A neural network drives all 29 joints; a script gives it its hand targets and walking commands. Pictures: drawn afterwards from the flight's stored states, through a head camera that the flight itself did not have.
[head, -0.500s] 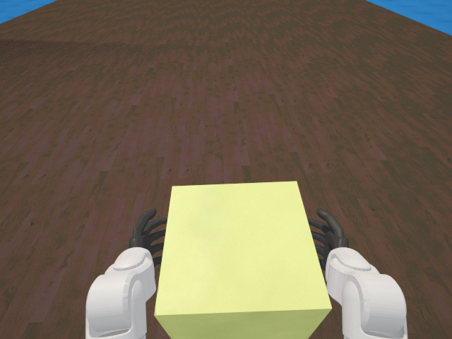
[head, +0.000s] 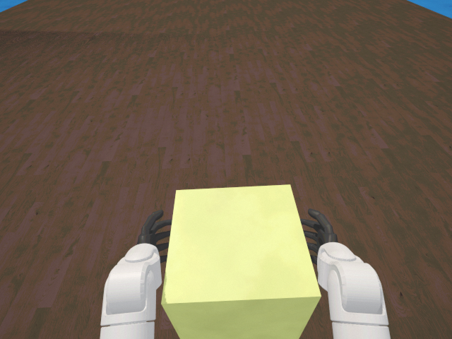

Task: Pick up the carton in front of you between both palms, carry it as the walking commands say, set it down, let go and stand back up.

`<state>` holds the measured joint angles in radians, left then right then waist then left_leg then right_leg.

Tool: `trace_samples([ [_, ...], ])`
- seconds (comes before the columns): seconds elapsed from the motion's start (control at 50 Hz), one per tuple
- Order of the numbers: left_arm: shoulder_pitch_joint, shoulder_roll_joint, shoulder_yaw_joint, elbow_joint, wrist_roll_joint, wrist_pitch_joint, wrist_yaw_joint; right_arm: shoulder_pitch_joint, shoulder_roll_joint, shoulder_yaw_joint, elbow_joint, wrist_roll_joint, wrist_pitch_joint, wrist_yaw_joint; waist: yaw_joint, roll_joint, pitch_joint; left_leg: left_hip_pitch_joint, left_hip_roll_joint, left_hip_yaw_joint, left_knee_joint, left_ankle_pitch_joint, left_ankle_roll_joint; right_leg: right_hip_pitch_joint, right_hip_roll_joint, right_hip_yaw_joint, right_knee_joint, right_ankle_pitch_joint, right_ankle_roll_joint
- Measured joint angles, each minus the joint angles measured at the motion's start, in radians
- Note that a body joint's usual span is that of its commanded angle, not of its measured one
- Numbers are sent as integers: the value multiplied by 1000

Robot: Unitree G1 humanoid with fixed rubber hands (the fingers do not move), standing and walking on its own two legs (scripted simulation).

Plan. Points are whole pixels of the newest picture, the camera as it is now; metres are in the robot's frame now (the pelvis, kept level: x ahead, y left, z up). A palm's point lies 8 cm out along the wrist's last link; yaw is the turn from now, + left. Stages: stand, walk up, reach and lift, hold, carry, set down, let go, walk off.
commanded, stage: carry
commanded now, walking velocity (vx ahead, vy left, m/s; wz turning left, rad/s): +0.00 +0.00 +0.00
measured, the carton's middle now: (237, 270) +0.26 +0.00 -0.01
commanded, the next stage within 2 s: none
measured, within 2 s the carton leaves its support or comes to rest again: neither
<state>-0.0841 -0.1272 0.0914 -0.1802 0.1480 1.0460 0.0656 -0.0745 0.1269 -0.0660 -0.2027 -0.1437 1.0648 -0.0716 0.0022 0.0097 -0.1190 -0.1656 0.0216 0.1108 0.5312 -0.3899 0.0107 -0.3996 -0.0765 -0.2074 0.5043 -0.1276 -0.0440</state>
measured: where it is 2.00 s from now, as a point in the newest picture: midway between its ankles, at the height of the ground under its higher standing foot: (228, 330)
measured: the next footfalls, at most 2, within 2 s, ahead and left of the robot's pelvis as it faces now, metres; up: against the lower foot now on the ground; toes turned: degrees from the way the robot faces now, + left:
left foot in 1.02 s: +0.36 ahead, +0.14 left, +0.00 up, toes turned -1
right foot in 1.36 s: +0.48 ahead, -0.08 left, +0.00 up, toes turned +7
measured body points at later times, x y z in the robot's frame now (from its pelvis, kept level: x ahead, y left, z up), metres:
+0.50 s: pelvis +0.00 +0.00 +0.00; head -0.01 +0.00 +0.45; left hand +0.31 +0.16 +0.03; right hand +0.30 -0.15 +0.03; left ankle -0.07 +0.10 -0.73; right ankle +0.09 -0.10 -0.73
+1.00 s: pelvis +0.18 +0.02 +0.01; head +0.18 +0.02 +0.46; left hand +0.47 +0.18 +0.05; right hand +0.48 -0.13 +0.05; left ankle +0.25 +0.13 -0.72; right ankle +0.09 -0.10 -0.73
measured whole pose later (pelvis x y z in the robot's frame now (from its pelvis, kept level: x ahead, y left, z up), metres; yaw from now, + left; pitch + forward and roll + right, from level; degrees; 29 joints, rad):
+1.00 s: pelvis +0.18 +0.02 +0.01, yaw +1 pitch +3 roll +0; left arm -0.18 -0.14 0.12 0.05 0.20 0.74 0.04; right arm -0.14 0.13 -0.14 0.01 -0.19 0.74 -0.02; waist 0.02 -0.01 -0.07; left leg -0.39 0.07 0.19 0.45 -0.20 0.00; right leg -0.08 -0.08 -0.22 0.34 -0.31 0.03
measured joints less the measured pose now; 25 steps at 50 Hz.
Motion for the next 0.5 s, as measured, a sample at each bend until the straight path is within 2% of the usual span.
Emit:
trace_samples([
  [0.32,-124,-13,93,376,88,-321,-37,-118,11,-87,375,-88,-324,45,-2,0,34,-17,0,-1,15,-3,1,-13,-2,-1,7,1,-2],
  [0.4,-143,-17,111,407,92,-376,-38,-138,14,-104,406,-92,-379,47,-2,-1,47,-20,-1,-1,17,-3,2,-16,-3,0,9,1,-1],
  [0.5,-123,-14,95,363,75,-367,-34,-119,12,-90,364,-80,-371,44,-2,3,44,3,0,-2,-9,-3,3,-3,0,0,7,-28,10],
])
